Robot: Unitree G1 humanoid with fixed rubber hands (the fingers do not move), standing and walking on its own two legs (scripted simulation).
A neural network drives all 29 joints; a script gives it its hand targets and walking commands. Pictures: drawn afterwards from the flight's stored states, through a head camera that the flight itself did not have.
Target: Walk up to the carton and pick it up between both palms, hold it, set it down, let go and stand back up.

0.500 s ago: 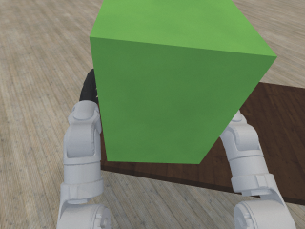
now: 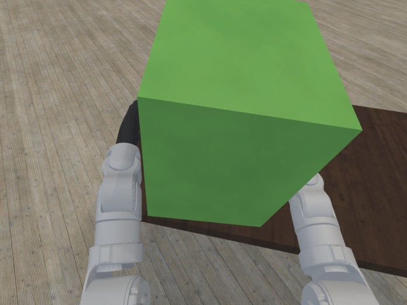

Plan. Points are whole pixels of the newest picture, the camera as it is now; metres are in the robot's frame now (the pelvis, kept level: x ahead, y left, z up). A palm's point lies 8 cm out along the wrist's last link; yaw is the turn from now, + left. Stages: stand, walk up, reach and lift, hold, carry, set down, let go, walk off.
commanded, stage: set down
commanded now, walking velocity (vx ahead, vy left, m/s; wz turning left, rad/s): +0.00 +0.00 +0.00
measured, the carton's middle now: (222, 116) +0.38 +0.00 +0.20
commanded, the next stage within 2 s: none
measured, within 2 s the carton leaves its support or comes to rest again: neither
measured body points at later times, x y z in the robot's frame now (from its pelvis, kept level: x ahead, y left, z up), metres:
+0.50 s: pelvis +0.04 -0.01 +0.00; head +0.06 +0.02 +0.45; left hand +0.42 +0.15 +0.11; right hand +0.41 -0.17 +0.10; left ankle +0.04 +0.12 -0.75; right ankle +0.00 -0.10 -0.75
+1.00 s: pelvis +0.04 -0.01 +0.00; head +0.08 +0.01 +0.45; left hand +0.44 +0.14 +0.08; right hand +0.42 -0.17 +0.07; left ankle +0.04 +0.12 -0.75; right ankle +0.00 -0.10 -0.75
